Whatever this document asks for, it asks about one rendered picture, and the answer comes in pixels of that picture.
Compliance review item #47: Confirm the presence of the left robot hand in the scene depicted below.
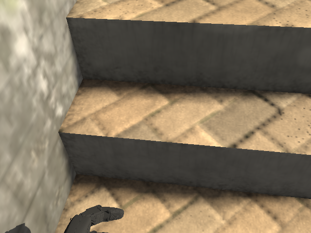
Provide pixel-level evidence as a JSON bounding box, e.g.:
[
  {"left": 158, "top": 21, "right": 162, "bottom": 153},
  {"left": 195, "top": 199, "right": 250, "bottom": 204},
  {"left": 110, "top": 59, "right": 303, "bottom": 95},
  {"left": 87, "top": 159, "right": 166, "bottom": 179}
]
[{"left": 64, "top": 205, "right": 124, "bottom": 233}]

